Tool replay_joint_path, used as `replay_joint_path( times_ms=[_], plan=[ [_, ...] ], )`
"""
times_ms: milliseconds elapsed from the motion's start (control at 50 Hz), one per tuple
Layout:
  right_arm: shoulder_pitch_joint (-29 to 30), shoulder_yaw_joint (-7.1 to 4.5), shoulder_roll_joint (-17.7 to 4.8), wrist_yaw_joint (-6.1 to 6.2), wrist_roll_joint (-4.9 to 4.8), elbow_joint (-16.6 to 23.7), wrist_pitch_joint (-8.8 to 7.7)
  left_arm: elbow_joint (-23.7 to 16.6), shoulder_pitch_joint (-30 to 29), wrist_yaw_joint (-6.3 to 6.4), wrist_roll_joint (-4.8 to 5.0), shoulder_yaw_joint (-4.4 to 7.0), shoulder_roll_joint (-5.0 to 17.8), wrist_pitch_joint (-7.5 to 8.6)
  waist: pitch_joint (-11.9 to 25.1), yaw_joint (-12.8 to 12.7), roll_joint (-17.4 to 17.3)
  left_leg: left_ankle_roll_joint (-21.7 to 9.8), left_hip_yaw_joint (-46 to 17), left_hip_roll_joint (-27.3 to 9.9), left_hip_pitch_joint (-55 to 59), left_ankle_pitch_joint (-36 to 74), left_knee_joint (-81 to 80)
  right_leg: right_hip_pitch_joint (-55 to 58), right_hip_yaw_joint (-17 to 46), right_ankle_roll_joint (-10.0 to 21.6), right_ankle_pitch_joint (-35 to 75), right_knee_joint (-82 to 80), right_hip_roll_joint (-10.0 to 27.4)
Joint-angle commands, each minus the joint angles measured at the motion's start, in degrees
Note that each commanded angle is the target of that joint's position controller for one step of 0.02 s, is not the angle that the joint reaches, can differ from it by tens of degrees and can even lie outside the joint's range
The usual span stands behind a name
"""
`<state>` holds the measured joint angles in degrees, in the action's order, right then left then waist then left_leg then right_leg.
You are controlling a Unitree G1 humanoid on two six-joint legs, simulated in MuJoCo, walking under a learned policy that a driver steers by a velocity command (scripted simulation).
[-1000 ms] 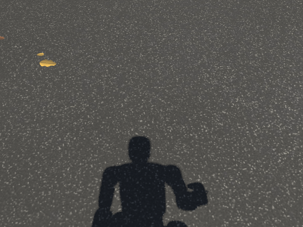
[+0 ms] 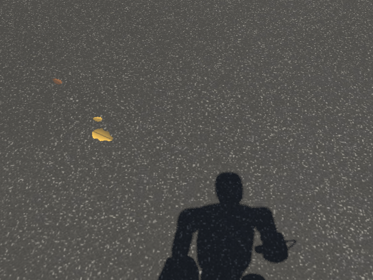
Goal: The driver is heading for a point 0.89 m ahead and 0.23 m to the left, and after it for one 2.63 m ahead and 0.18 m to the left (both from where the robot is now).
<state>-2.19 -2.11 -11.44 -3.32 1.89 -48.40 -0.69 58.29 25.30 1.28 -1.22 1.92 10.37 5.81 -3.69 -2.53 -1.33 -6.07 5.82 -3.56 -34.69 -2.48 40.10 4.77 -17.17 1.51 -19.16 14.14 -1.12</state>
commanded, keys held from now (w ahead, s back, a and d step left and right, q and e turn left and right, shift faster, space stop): w+q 0.64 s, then w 0.36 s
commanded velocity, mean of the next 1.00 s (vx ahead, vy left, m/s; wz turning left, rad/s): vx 0.50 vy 0.00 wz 0.48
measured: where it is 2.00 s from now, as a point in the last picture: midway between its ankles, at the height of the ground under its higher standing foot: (115, 181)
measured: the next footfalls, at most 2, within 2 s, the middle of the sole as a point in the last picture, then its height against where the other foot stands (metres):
left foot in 0.10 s outside the picture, level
right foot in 0.66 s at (198, 249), level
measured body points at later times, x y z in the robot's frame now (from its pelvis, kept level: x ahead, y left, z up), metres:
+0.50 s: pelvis +0.26 +0.05 +0.01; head +0.29 +0.08 +0.46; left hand +0.39 +0.33 -0.10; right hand +0.30 -0.23 -0.11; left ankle +0.16 +0.07 -0.74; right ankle +0.47 -0.07 -0.67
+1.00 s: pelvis +0.52 +0.11 +0.01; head +0.55 +0.12 +0.46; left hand +0.38 +0.33 -0.12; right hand +0.79 -0.02 -0.10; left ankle +0.56 +0.28 -0.69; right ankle +0.53 +0.00 -0.74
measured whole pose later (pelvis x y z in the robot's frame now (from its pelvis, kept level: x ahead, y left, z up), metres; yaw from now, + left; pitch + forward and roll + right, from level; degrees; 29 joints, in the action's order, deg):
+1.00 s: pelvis +0.52 +0.11 +0.01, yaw +29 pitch +1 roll -1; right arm -7.1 -1.5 -14.8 -3.0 2.3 -44.5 -1.8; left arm 52.2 24.4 -1.2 -0.7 2.4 13.8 5.0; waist -1.1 -3.3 -2.4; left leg -1.9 -1.3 -3.3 -33.9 -8.1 44.7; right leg -4.2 -4.4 2.2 -11.8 14.6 -2.2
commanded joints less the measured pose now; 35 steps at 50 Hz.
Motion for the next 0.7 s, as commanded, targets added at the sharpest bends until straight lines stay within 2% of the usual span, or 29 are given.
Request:
replay_joint_path(
  times_ms=[20,60,80,100,120,140,160,180,200,220,260,320,380,460,540,580,600,620,640,660,680,700],
  plan=[
    [2.3,-0.69,-3.3,0.09,0.27,4.0,-0.55,-1.6,1.9,0.82,-0.15,1.92,9.6,-0.38,-1.4,2.1,6.1,-2.7,3.4,3.4,3.4,-6.4,-3.1,1.1,2.9,5.3,51.3,3.2,17.3],
    [-4.8,-1.66,-4.9,0.53,0.40,2.2,-0.64,-1.8,1.2,0.96,-0.31,2.51,11.5,-1.39,3.0,5.1,7.2,-5.2,4.7,7.5,11.7,-12.3,-4.9,2.1,1.7,5.1,62.4,16.1,17.4],
    [-11.7,-2.55,-6.3,0.90,0.61,0.1,-1.10,-2.3,0.6,0.76,-0.14,2.73,12.2,-1.96,7.0,8.0,6.2,-6.9,4.1,9.3,20.9,-11.8,-8.8,-1.2,1.1,4.5,58.8,27.3,17.0],
    [-20.5,-4.29,-10.6,1.71,1.35,-2.3,-1.46,-3.9,-0.1,0.45,-0.02,2.63,11.8,-2.09,12.3,11.9,1.6,-9.8,-5.7,3.8,34.8,-15.4,-12.9,-12.5,1.0,2.5,43.4,44.0,15.6],
    [-19.4,-5.75,-16.9,2.47,1.04,-1.2,-1.25,-8.1,1.3,-0.97,0.53,1.33,4.7,-1.67,16.0,7.4,-12.2,-18.2,-35.8,-14.1,52.2,-16.1,-16.4,-39.5,3.1,-1.1,-10.5,65.1,4.2],
    [-22.1,-5.81,-17.1,2.66,-0.53,-0.8,-0.46,-10.6,-6.6,-1.28,0.36,2.36,9.8,-0.83,17.4,10.4,-4.1,-19.6,-47.9,-16.2,52.3,-16.1,-24.1,-47.2,16.2,-1.2,-11.1,70.1,1.0],
    [-18.8,-5.33,-15.4,3.20,-0.87,-1.5,-0.30,-12.3,-10.9,-1.50,0.92,2.14,9.3,0.03,8.9,8.6,-1.7,-17.3,-38.2,-15.0,46.4,-11.8,-25.3,-51.0,18.2,-0.5,-4.1,67.0,4.8],
    [-15.9,-4.67,-12.4,3.31,-1.30,-1.3,-0.60,-11.7,-10.1,-1.36,1.00,1.94,9.1,0.62,4.8,5.9,1.8,-14.8,-32.6,-12.8,38.7,-4.1,-26.2,-47.5,18.1,-0.5,0.2,61.2,6.7],
    [-13.1,-4.21,-10.6,3.41,-1.40,-0.7,-1.10,-11.0,-9.2,-1.17,0.28,2.06,8.8,0.18,3.0,3.4,3.8,-12.7,-27.9,-9.6,33.3,2.2,-26.7,-43.6,18.3,-0.8,1.3,57.2,7.9],
    [-11.6,-3.67,-9.1,3.55,-1.80,-0.4,-1.62,-10.8,-7.6,-1.21,-0.84,1.97,8.4,-0.99,3.3,1.5,3.4,-11.9,-24.5,-7.3,29.9,6.6,-27.2,-39.8,18.6,-1.7,1.4,54.7,8.4],
    [-12.7,-3.36,-9.1,3.38,-2.23,-0.5,-2.90,-11.2,-7.4,-1.69,-1.67,1.95,7.5,-3.02,4.1,0.5,2.6,-11.5,-21.7,-5.0,27.4,11.9,-27.5,-37.4,18.1,-3.0,1.4,51.3,8.3],
    [-16.5,-3.75,-11.1,3.22,-2.10,-1.2,-3.37,-13.7,-13.2,-2.05,-1.55,1.78,7.1,-4.16,2.4,1.8,0.8,-10.0,-20.6,-2.9,25.9,11.0,-28.8,-40.7,17.0,-4.4,7.3,45.0,8.0],
    [-21.1,-3.66,-11.1,3.17,-1.96,-1.6,-3.14,-16.5,-20.6,-2.12,-1.27,1.76,7.9,-4.39,1.1,4.6,-0.8,-8.2,-22.3,-2.5,29.1,10.3,-29.0,-45.5,17.2,-4.9,13.3,38.0,7.3],
    [-25.4,-3.54,-11.2,3.51,-1.70,-1.9,-3.01,-19.3,-27.5,-2.52,-1.05,1.23,8.0,-4.15,1.0,7.1,-1.9,-7.1,-23.9,-2.5,34.7,13.1,-26.8,-47.8,17.6,-4.4,17.6,30.9,5.3],
    [-28.0,-3.54,-11.8,4.13,-1.00,-1.9,-2.82,-22.4,-33.4,-2.89,-0.52,0.45,8.2,-3.21,0.2,8.7,-2.9,-7.2,-26.3,-3.4,38.8,19.1,-23.2,-46.4,17.3,-3.0,16.6,23.7,2.8],
    [-26.4,-3.78,-12.7,4.61,-0.87,-1.3,-2.84,-22.9,-31.8,-2.78,-0.22,0.48,9.2,-2.63,0.3,7.1,-3.7,-5.9,-27.6,-3.9,38.2,21.7,-21.3,-40.4,18.0,-1.7,15.2,19.3,1.8],
    [-24.0,-3.91,-13.4,4.67,-0.88,-0.6,-2.89,-22.1,-27.9,-2.50,-0.08,0.71,9.9,-2.34,1.1,4.8,-4.0,-4.5,-27.1,-3.3,35.6,25.4,-19.1,-33.4,17.8,-0.7,13.3,16.8,0.7],
    [-22.1,-4.08,-14.2,4.40,-0.88,-0.1,-3.10,-20.3,-21.9,-1.93,0.03,1.33,11.4,-2.00,3.8,2.3,-3.8,-3.1,-26.6,-2.1,33.2,31.8,-13.9,-24.2,17.1,0.3,11.2,15.6,-1.2],
    [-20.7,-4.15,-14.5,3.77,-1.33,0.2,-3.49,-18.0,-13.4,-1.20,-0.04,2.04,13.0,-1.34,8.4,-2.0,-1.4,-1.7,-24.4,1.0,30.1,32.4,-3.7,-12.5,17.3,1.7,13.5,12.2,-0.5],
    [-21.0,-3.27,-11.4,3.16,-1.89,1.5,-4.06,-17.1,-4.3,-0.17,-1.32,2.91,16.3,-0.82,16.2,-5.2,2.8,-0.7,-21.5,4.1,23.0,18.4,10.7,1.1,27.1,4.2,4.4,11.2,9.8],
    [-27.8,-2.14,-5.4,3.25,-3.63,2.8,-3.92,-17.4,-2.9,0.07,-2.74,3.97,21.3,-1.24,22.7,-1.3,16.5,1.4,-14.7,13.4,6.0,-24.9,27.7,14.0,53.3,10.8,2.4,7.0,25.8],
    [-29.1,-2.48,-10.0,3.68,-1.43,1.6,-3.46,-17.3,-5.6,-0.52,-1.25,3.81,18.0,-1.98,20.4,0.6,13.5,0.7,-14.7,9.9,0.8,-26.6,33.9,8.9,62.9,12.9,-2.8,3.3,25.8]
  ],
)
Over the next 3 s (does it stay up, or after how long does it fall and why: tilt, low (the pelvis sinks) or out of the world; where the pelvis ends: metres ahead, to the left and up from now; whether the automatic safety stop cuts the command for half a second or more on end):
stays up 0.77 0.30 0.01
